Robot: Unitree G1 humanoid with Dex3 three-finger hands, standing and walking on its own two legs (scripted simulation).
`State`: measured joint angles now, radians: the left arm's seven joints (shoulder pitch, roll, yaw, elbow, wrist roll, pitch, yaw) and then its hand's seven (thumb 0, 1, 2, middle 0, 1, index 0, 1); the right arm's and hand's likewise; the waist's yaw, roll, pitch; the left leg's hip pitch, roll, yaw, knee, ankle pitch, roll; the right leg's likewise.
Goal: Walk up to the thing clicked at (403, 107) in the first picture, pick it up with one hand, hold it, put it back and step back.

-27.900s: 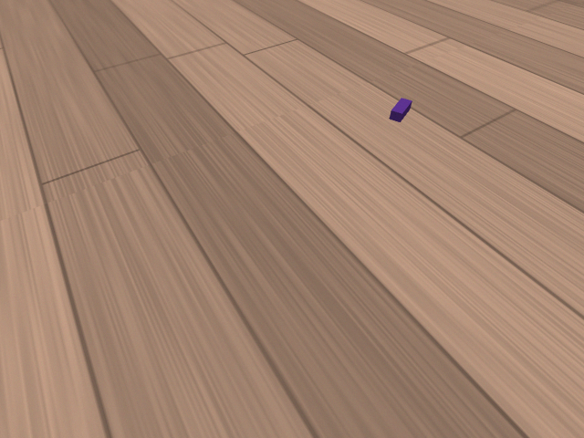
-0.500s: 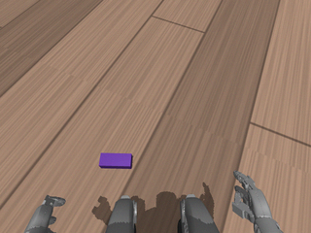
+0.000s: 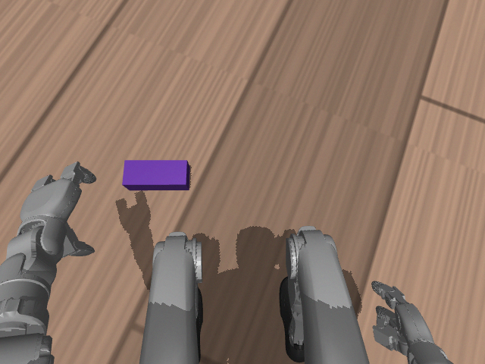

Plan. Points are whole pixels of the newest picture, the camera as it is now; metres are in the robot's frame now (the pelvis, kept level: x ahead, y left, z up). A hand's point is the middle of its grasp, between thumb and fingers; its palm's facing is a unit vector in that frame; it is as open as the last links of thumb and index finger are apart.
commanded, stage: rise first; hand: left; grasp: from above
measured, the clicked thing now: (157, 175) +0.52 +0.24 -0.41
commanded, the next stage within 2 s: approach in 1.24 s
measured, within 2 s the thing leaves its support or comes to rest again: neither
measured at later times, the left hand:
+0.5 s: hand (99, 196) +0.41 +0.31 -0.23, palm faces -0.47 -0.08 -0.88, open 14.3 cm
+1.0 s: hand (110, 186) +0.45 +0.31 -0.27, palm faces -0.45 -0.01 -0.89, open 14.2 cm
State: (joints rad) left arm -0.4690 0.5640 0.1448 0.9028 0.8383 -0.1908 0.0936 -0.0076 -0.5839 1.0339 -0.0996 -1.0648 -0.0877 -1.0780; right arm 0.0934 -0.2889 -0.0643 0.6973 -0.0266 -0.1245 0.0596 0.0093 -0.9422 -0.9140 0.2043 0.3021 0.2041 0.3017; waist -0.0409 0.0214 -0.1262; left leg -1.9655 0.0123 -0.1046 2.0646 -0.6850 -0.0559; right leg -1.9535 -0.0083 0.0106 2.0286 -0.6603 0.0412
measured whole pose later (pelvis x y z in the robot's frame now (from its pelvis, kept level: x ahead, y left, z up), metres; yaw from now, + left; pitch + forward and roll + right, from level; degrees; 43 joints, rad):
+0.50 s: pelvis -0.01 +0.01 -0.08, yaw -3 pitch +32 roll -7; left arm -0.78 0.73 0.13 1.28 1.21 -0.33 0.29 -0.01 -0.55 1.05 -0.08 -0.95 -0.06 -0.97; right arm 0.14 -0.28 -0.02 0.75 -0.11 -0.01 0.12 0.00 -0.90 -0.90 0.20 0.30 0.20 0.30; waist -0.16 0.00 -0.08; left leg -2.22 -0.02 -0.15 2.33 -0.67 -0.04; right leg -2.17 0.00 0.00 2.24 -0.64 0.06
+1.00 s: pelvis +0.00 +0.02 -0.10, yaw -4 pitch +34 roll -8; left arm -0.88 0.77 0.13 1.42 1.34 -0.34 0.42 0.00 -0.53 1.02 -0.09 -0.97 -0.08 -0.97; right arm 0.11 -0.25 0.00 0.77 -0.16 0.00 0.14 0.00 -0.91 -0.90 0.20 0.30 0.20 0.30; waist -0.20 -0.01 -0.07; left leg -2.30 -0.02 -0.15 2.41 -0.71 -0.03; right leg -2.24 0.01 0.00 2.32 -0.68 0.07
